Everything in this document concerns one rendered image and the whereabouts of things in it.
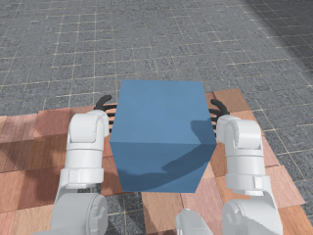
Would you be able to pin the robot right thigh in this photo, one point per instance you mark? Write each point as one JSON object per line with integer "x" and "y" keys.
{"x": 191, "y": 223}

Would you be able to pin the robot left upper arm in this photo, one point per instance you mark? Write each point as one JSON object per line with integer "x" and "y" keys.
{"x": 79, "y": 214}

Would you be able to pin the carton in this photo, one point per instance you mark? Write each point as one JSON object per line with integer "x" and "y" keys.
{"x": 162, "y": 136}

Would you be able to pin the robot left forearm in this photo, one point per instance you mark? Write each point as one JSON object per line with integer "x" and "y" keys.
{"x": 85, "y": 145}

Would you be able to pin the robot left hand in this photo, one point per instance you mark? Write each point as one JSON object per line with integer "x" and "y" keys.
{"x": 100, "y": 107}

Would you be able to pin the robot right hand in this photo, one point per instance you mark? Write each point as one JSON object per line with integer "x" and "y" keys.
{"x": 223, "y": 112}

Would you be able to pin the robot right forearm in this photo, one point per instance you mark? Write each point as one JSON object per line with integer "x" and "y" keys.
{"x": 244, "y": 154}

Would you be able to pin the robot right upper arm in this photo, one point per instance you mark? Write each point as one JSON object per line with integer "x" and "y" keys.
{"x": 250, "y": 217}

